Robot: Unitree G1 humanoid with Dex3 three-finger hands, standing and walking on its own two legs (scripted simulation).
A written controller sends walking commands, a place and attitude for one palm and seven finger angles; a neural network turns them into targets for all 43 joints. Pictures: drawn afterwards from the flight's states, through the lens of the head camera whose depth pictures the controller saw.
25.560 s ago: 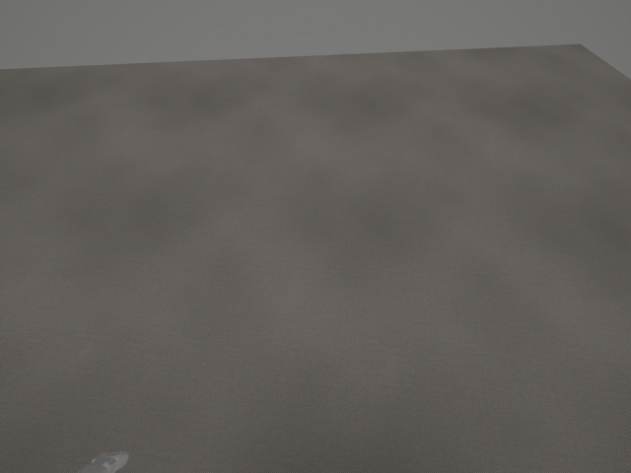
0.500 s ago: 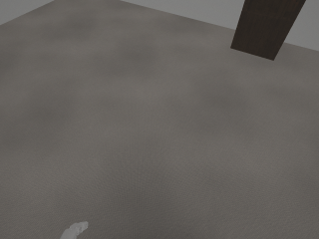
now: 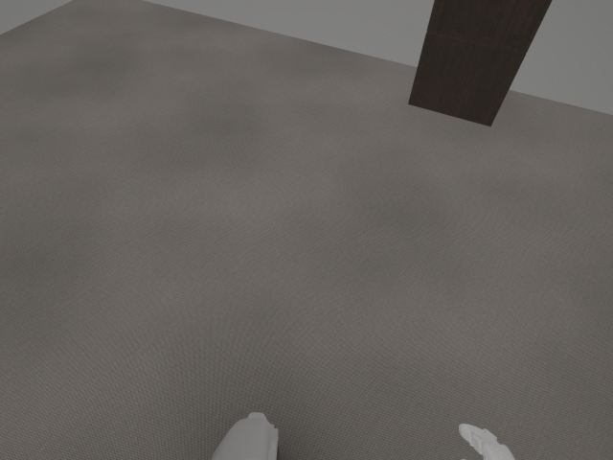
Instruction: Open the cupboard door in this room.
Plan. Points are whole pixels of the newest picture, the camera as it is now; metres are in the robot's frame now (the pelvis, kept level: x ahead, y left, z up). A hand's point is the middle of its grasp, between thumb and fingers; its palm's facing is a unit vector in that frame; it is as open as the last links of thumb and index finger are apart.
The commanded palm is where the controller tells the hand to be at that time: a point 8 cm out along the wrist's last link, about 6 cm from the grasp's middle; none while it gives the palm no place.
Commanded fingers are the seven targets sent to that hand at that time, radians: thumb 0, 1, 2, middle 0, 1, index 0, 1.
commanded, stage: turn or walk to find it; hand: left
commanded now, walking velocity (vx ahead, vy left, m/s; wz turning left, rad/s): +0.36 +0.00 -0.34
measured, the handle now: out of the picture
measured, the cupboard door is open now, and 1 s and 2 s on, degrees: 0 0 0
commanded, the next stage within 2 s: stand and wait in 1.66 s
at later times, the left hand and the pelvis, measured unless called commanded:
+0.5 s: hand (234, 309) +0.36 +0.18 -0.15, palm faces -0.23 -0.96 -0.18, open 7.4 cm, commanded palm none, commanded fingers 0.00 0.90 0.90 -0.20 -0.30 -0.20 -0.30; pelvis +0.20 +0.03 +0.01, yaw -12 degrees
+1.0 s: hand (277, 273) +0.45 +0.12 -0.16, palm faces -0.17 -0.96 -0.24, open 7.2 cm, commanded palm none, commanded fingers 0.00 0.90 0.90 -0.20 -0.30 -0.20 -0.30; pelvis +0.38 -0.07 +0.01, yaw -14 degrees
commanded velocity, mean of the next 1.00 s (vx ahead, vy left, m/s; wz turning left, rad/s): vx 0.38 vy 0.00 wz -0.12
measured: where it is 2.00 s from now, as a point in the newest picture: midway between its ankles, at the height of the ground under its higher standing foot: (370, 285)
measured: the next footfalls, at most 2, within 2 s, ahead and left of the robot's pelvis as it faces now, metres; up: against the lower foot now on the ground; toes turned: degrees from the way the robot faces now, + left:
left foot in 0.08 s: +0.17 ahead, +0.12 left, +0.00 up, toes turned +3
right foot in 0.64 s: +0.36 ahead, -0.14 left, +0.00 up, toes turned -22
